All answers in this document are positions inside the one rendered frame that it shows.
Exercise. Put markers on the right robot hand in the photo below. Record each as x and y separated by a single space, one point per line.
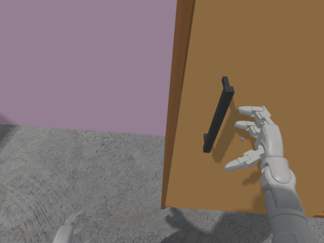
268 135

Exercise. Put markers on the handle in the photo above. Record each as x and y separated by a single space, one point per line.
219 115

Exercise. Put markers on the left robot hand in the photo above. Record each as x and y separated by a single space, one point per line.
66 233

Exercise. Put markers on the robot right forearm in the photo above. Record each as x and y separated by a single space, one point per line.
284 209

